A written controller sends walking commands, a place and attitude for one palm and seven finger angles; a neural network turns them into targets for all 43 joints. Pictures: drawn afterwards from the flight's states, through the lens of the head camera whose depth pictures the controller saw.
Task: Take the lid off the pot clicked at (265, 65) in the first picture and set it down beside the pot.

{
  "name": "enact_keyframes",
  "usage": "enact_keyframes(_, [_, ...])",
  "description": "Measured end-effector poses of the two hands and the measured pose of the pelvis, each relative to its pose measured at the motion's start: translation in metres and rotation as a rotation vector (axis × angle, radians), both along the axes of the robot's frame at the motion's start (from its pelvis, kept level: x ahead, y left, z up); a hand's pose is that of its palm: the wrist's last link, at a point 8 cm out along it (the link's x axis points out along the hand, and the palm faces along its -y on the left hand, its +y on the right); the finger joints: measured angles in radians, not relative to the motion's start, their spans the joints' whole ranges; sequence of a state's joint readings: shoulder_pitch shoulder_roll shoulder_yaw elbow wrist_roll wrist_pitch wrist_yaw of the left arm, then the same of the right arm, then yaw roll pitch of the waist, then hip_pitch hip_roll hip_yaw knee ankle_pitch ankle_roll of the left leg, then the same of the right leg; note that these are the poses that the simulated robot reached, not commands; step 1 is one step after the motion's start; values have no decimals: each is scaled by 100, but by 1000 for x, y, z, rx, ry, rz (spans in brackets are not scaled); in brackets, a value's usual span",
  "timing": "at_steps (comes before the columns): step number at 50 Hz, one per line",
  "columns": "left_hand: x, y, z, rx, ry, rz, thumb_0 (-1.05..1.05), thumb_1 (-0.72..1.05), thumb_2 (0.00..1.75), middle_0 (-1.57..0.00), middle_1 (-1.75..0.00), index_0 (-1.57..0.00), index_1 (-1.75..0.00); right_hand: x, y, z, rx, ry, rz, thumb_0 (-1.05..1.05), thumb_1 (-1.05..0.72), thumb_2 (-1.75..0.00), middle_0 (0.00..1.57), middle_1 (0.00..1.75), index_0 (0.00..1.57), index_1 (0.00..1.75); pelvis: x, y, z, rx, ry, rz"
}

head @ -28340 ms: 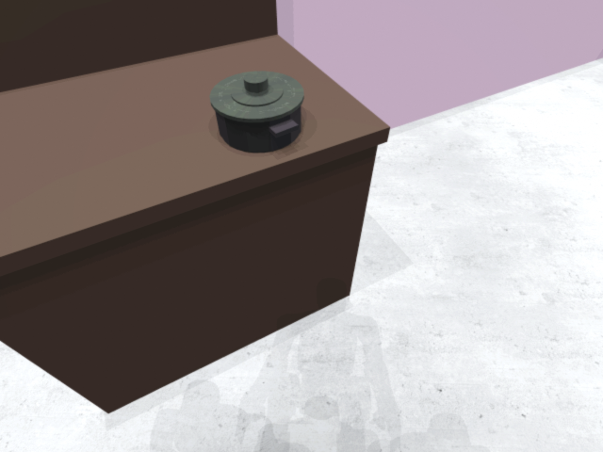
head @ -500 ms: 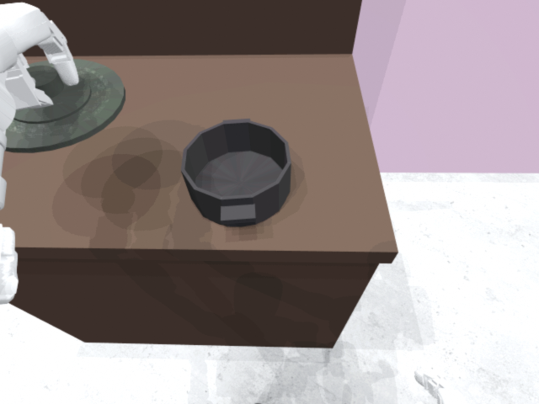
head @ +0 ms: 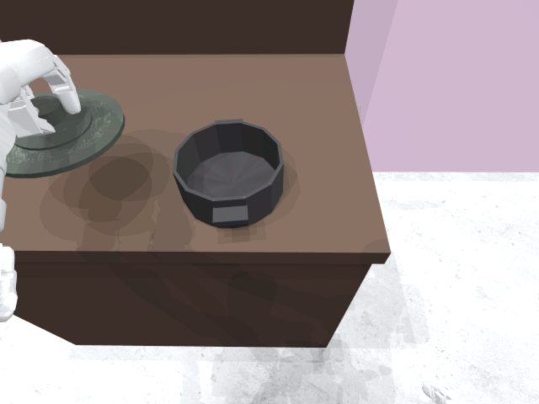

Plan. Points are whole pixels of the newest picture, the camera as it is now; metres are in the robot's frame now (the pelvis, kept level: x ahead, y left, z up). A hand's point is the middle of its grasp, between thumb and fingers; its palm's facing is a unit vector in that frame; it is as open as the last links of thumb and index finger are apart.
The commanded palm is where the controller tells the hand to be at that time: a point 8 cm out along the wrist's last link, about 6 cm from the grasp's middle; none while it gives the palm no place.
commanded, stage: lower the lid onto the table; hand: left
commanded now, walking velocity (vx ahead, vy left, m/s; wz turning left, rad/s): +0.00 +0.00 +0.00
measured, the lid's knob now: (44, 111) +0.46 +0.32 +0.19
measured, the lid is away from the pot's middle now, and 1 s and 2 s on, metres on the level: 0.24 0.23 0.23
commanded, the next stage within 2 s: none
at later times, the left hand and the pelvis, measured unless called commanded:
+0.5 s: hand (54, 131) +0.43 +0.30 +0.17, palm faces -0.36 -0.10 -0.93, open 7.4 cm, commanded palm +0.44 +0.30 +0.26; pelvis +0.00 +0.00 +0.00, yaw +0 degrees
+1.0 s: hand (69, 148) +0.44 +0.30 +0.14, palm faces -0.42 -0.11 -0.90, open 7.4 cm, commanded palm +0.44 +0.31 +0.23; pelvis +0.01 +0.00 +0.00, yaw -1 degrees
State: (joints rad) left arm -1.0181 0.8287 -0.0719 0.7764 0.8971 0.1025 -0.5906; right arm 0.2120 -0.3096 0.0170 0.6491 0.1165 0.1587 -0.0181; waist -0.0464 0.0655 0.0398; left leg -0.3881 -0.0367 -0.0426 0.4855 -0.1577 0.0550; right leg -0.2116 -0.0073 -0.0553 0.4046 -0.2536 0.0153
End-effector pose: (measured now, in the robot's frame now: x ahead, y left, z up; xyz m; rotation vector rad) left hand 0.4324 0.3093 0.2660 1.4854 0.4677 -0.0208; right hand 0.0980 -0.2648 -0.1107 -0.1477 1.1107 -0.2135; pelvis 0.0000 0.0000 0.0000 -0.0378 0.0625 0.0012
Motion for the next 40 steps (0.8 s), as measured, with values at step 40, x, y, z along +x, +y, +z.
enact_keyframes(40, [12, -13, -53, -34, 92, -72, 3, 11, 98, -69, -81, -79, -86, -5, -8, -2, -12, 21, -29, 1, -91, -90, 20, 30, 20, 30, 7, -5, -2, 0, 18, -8])
